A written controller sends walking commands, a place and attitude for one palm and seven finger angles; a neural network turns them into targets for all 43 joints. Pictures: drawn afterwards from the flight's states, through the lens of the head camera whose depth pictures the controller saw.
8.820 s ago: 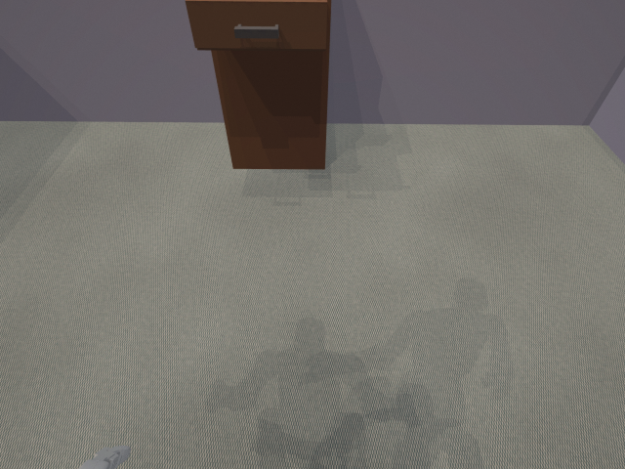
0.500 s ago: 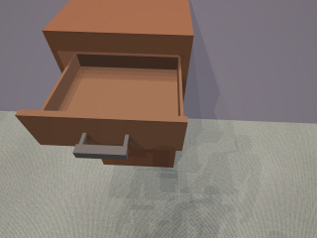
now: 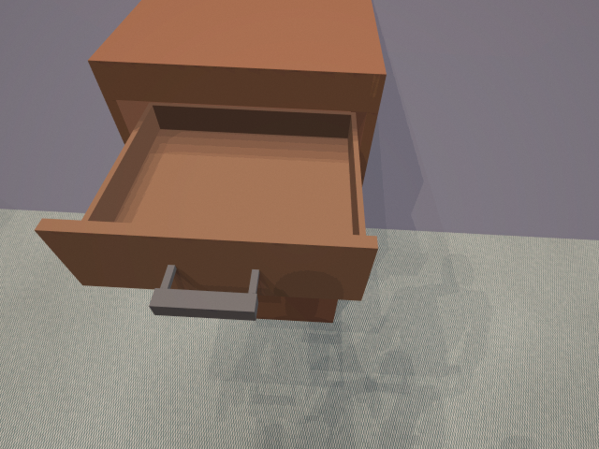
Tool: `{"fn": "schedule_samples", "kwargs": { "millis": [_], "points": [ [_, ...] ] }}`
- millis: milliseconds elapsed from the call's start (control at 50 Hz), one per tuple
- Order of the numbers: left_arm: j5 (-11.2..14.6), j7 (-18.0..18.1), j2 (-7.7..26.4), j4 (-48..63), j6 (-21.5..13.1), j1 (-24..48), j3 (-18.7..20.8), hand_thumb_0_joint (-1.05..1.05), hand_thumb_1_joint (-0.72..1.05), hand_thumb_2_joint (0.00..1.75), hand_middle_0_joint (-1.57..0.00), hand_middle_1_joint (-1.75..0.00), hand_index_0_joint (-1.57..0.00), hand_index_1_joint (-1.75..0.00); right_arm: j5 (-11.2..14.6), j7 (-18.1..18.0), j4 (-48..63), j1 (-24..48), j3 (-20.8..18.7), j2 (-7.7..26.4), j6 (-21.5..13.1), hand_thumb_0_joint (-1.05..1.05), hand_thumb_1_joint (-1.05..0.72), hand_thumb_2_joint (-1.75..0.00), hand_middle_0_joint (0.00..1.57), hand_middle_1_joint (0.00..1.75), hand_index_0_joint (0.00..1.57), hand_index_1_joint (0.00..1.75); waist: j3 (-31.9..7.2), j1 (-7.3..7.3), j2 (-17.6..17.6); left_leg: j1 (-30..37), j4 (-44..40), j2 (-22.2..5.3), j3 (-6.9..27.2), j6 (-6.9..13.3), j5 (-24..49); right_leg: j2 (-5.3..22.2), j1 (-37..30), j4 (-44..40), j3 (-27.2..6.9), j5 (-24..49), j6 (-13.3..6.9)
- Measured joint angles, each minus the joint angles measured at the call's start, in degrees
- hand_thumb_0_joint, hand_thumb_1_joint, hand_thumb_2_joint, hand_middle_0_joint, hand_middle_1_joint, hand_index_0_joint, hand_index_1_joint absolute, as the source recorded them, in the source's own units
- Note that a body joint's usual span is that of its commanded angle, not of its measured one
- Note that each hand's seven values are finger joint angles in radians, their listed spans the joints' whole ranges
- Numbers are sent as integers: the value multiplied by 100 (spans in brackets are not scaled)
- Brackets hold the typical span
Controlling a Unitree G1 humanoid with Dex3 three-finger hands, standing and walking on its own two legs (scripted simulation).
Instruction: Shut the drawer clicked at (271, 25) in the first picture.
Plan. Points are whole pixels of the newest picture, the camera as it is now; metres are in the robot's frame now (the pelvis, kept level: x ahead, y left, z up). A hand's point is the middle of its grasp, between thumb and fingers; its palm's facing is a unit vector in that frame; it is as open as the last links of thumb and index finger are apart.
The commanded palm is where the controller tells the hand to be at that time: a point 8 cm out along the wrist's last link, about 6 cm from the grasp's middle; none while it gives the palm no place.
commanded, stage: raise the hand and make a fist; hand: left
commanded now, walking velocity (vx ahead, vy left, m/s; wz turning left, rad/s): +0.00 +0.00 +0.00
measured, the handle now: (209, 289) +0.31 +0.15 +0.03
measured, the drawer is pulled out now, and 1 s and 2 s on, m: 0.29 0.29 0.29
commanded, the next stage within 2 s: bring the fist close to the handle in 1.92 s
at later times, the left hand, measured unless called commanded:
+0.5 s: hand out of the picture +0.11 +0.15 +0.00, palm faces +0.16 -0.98 -0.09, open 5.8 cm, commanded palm +0.09 +0.20 +0.00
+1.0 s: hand (187, 429) +0.14 +0.13 +0.05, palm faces +0.04 -1.00 -0.04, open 3.4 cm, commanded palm +0.09 +0.18 +0.07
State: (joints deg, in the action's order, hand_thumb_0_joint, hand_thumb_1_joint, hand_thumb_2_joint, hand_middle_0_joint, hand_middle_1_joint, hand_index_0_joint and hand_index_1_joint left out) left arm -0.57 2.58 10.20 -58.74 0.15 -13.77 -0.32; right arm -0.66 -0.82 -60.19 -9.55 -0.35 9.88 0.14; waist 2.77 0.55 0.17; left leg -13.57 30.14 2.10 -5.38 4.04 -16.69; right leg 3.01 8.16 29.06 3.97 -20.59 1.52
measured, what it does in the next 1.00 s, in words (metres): steps on the spot: right foot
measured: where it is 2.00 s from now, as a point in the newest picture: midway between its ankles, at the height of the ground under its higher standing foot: outside the picture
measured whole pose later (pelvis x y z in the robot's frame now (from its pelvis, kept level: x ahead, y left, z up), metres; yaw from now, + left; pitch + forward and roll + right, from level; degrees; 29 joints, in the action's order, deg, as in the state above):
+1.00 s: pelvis +0.01 -0.03 -0.03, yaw +4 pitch +8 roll +0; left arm 14.5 -15.0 9.8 20.5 -20.7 -46.1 3.0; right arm 3.5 -1.4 -31.3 -14.6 -2.1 14.3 -14.1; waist -6.7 1.0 -2.7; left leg -32.0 49.2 1.1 -0.8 1.8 -25.4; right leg -1.9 30.8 47.7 6.7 -25.4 -4.1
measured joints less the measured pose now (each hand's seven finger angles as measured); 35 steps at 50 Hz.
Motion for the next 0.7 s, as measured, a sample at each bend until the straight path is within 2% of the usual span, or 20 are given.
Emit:
{"fn": "schedule_samples", "kwargs": {
  "millis": [40,60,80,100,120,160,220,260,300,340,380,420,480,520,560,640,700],
  "points": [
    [-19,31,-2,-19,-20,-22,-3,1,90,90,-20,-30,-20,-29,14,5,27,-8,10,18,5,1,-91,-90,20,30,20,30,-11,-5,-35,-38,40,-13,15,0,-3,-13,-7,-39,15,17,11],
    [160,21,-23,888,353,-325,157,1,90,90,-20,-30,-20,-30,76,21,278,-152,1,19,-69,1,-91,-90,20,30,20,30,-58,-14,-31,-119,77,-19,38,-5,-14,-20,71,-5,36,28,-6],
    [285,65,-14,2023,468,-698,252,1,90,90,-20,-30,-20,-30,112,-33,528,-334,35,11,-347,1,-91,-90,20,30,20,30,-86,38,29,-101,-5,9,12,-11,12,7,215,207,-5,36,-85],
    [389,190,24,2986,327,-999,265,2,90,90,-21,-30,-20,-30,126,-94,683,-481,50,-4,-681,1,-91,-90,20,30,20,30,-138,70,95,-40,-146,58,-12,-24,82,25,384,543,-88,40,-159],
    [471,339,60,3748,189,-1202,234,2,90,89,-21,-31,-21,-31,166,-124,796,-589,47,-10,-945,1,-91,-90,20,30,20,30,-236,41,131,9,-286,117,7,-32,168,18,542,856,-150,-14,-187],
    [633,433,50,4926,31,-1294,161,2,91,90,-23,-32,-22,-32,198,-84,1132,-731,3,32,-1239,1,-91,-90,20,30,20,30,-390,-78,100,-8,-364,216,130,-38,275,-30,787,1130,-139,-113,-218],
    [813,75,-83,5872,-663,-1095,186,2,91,90,-26,-36,-25,-36,159,32,1646,-653,-48,134,-1407,1,-90,-90,20,30,20,30,-561,-195,106,-456,210,311,161,-35,95,-117,1189,809,-57,155,-332],
    [1015,-236,-298,5616,-978,-1091,377,1,91,90,-29,-39,-23,-38,134,86,1886,-454,-58,241,-1334,1,-90,-90,20,30,20,30,-747,-267,-24,-901,779,194,154,-63,-161,-214,1585,1202,-32,94,-443],
    [1175,-789,-323,5256,-1588,-1308,494,0,90,90,-32,-43,-24,-40,150,118,2116,-281,-93,267,-1255,1,-90,-90,20,30,20,30,-941,-289,-38,-1384,1282,64,147,-108,-373,-320,2036,1605,-13,-75,-503],
    [1239,-1210,-216,5192,-2182,-1641,464,0,90,90,-36,-47,-27,-44,169,141,2390,-176,-142,283,-1267,1,-90,-90,20,30,20,30,-1010,-238,55,-1864,1788,-43,164,-156,-559,-400,2480,2019,28,-238,-559],
    [1216,-1434,-69,5432,-2689,-2014,400,1,90,90,-39,-51,-32,-48,163,148,2645,-135,-213,332,-1339,1,-90,-90,20,30,20,30,-1021,-125,145,-2281,2251,-127,217,-214,-731,-459,2855,2397,102,-381,-626],
    [1200,-1450,98,5854,-3039,-2329,387,1,90,90,-43,-55,-38,-53,169,122,2822,-131,-269,407,-1396,1,-90,-90,20,30,20,30,-1046,7,158,-2604,2634,-185,309,-273,-880,-499,3120,2693,207,-509,-685],
    [1364,-1344,203,6387,-3332,-2476,528,2,89,90,-50,-61,-46,-60,234,46,2934,-93,-276,474,-1415,1,-90,-90,20,30,20,30,-1052,115,28,-2849,2997,-207,498,-327,-1026,-514,3256,2934,399,-661,-729],
    [1498,-1325,179,6544,-3345,-2332,658,2,89,90,-54,-65,-51,-64,286,-2,2942,-62,-217,470,-1414,1,-90,-90,20,30,20,30,-1046,141,-107,-2901,3099,-209,611,-354,-1067,-525,3244,2964,505,-708,-733],
    [1625,-1432,145,6574,-3179,-2100,701,2,89,90,-57,-70,-55,-69,337,-45,2942,-61,-105,430,-1407,1,-90,-90,20,30,20,30,-1032,138,-208,-2878,3083,-206,674,-366,-1067,-530,3191,2919,559,-719,-715],
    [1612,-1885,221,6517,-2430,-1721,548,2,90,90,-65,-78,-64,-78,415,-125,2976,-197,138,289,-1347,1,-90,-90,20,30,20,30,-1033,58,-262,-2689,2805,-192,658,-371,-998,-529,3035,2697,524,-668,-654],
    [1529,-2025,313,6631,-1861,-1741,496,2,90,90,-71,-85,-70,-85,418,-158,2973,-351,193,170,-1268,2,-90,-90,20,30,20,30,-1057,-52,-241,-2441,2504,-189,575,-394,-943,-541,2850,2472,428,-611,-697]
  ]
}}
